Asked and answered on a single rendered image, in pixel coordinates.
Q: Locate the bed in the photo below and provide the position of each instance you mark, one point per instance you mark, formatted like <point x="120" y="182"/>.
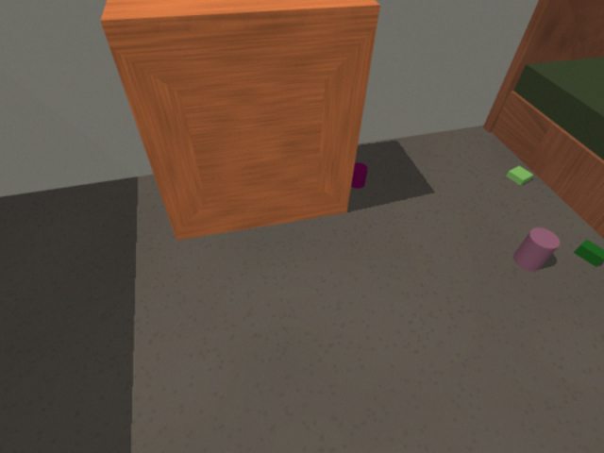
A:
<point x="549" y="110"/>

